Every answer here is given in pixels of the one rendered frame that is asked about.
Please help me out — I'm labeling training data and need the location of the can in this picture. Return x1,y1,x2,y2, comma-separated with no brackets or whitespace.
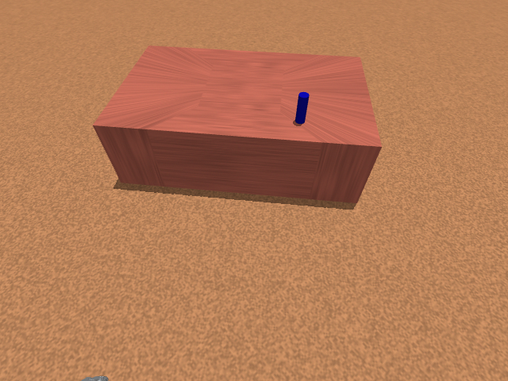
295,92,309,124

